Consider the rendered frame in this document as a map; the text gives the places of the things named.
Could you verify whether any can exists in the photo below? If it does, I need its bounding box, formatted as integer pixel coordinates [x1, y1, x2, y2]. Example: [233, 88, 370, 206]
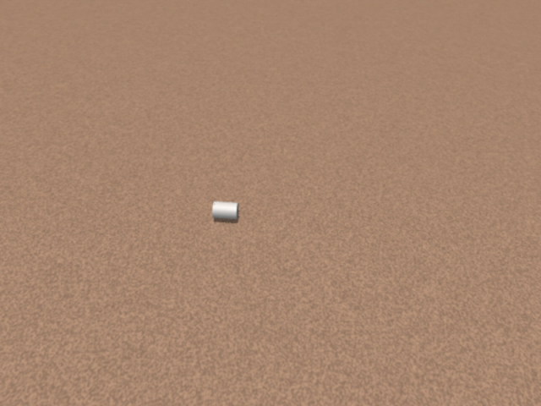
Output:
[212, 201, 238, 219]

